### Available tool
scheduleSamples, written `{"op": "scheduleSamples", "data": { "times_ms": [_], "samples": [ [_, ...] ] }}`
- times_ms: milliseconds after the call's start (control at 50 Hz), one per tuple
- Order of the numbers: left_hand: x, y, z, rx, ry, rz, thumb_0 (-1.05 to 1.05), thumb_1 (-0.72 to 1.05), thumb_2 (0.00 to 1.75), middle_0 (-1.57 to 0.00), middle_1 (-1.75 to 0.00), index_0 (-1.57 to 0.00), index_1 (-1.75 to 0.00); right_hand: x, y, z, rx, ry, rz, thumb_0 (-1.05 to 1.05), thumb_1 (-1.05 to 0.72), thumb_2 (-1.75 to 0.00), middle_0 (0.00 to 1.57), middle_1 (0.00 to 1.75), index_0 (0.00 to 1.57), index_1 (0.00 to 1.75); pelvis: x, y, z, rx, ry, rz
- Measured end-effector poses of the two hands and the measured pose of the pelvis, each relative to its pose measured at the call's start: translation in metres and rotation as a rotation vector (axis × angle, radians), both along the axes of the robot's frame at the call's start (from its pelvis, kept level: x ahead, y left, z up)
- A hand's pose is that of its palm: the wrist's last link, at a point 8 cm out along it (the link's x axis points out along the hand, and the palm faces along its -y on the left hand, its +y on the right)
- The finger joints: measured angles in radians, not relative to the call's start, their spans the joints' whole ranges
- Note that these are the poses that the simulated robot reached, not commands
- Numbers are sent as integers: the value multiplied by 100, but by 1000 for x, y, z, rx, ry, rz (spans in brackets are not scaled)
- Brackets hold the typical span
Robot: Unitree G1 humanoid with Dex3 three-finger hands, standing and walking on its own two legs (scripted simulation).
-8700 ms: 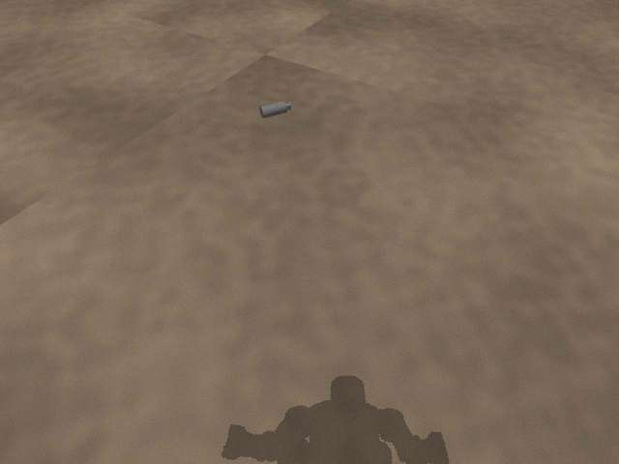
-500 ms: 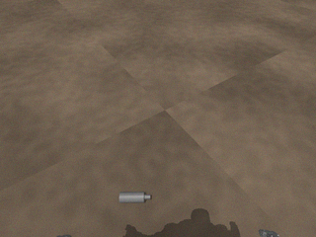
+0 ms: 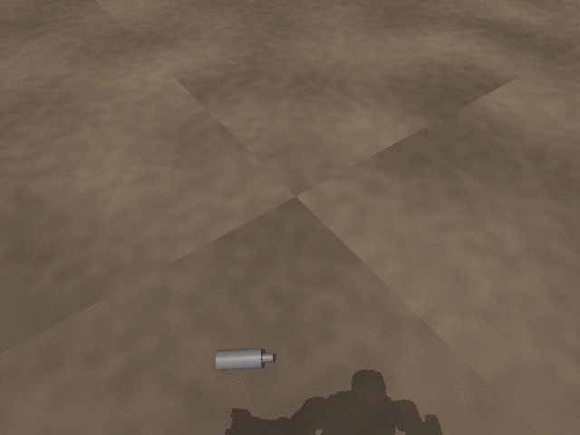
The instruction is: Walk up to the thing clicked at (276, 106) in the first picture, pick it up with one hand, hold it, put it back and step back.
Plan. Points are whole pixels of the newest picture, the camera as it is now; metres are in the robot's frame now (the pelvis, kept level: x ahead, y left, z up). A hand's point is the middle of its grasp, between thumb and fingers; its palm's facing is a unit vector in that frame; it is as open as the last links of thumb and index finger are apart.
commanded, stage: stand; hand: left
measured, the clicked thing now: (245, 358) +0.45 +0.19 -0.75
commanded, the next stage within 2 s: none
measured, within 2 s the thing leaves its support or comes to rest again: neither
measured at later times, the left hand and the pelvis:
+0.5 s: hand out of the picture +0.08 +0.24 -0.16, palm faces -0.02 -0.94 -0.33, open 7.4 cm; pelvis +0.01 -0.01 +0.00, yaw +0 degrees
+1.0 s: hand out of the picture +0.09 +0.23 -0.16, palm faces -0.01 -0.94 -0.34, open 7.4 cm; pelvis +0.02 -0.02 +0.00, yaw +1 degrees
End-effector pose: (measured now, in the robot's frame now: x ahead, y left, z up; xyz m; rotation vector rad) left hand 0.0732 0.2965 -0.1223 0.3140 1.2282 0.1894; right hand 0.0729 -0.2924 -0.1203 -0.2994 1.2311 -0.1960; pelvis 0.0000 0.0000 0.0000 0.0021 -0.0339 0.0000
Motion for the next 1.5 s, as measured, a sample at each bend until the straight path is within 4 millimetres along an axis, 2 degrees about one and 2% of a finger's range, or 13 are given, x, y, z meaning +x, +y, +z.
{"op": "scheduleSamples", "data": {
  "times_ms": [220,680,1260,1500],
  "samples": [
    [3,-9,-1,-7,4,-1,1,90,90,-20,-29,-20,-30,-3,-7,-1,-3,21,-5,1,-91,-90,20,30,21,30,3,-6,0,0,10,5],
    [7,-18,1,1,2,15,1,90,90,-20,-29,-20,-30,18,-17,0,-4,-6,22,1,-91,-90,20,30,21,30,11,-17,0,-1,13,9],
    [14,-25,3,2,-10,18,1,90,90,-20,-29,-20,-30,18,-26,0,-12,-3,22,1,-91,-90,20,30,21,30,16,-24,0,-1,8,7],
    [9,-25,3,5,-5,15,1,90,90,-20,-29,-20,-30,12,-26,-1,-8,-3,20,1,-91,-90,20,30,21,30,13,-26,0,-1,4,5]
  ]
}}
